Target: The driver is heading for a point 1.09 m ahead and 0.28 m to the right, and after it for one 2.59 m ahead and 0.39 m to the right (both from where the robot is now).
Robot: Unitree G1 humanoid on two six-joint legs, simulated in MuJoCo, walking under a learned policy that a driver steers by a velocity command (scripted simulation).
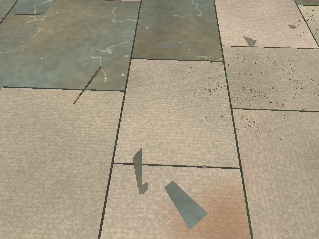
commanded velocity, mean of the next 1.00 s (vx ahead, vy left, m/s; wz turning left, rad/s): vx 0.23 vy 0.00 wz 0.00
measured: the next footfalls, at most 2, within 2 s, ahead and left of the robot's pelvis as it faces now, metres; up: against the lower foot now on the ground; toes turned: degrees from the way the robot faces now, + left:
right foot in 0.30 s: +0.34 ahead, -0.17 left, +0.00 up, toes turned -2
left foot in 0.70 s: +0.38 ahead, +0.06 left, +0.00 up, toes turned +1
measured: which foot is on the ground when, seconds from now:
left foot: down 0.00-0.30, up 0.32-0.68, down 0.70-1.00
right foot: up 0.00-0.28, down 0.30-1.00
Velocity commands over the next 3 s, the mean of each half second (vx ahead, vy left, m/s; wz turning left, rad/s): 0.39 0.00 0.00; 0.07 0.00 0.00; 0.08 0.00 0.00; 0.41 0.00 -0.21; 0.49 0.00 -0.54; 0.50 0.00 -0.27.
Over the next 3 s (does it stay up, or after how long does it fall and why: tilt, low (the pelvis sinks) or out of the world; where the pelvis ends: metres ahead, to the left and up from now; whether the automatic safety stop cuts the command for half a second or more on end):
stays up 1.06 -0.18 0.00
